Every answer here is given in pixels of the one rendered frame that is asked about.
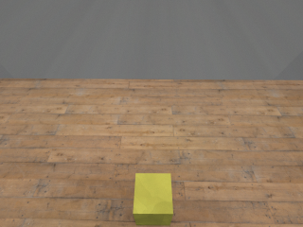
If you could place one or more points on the carton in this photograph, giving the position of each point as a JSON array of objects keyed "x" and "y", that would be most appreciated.
[{"x": 153, "y": 204}]

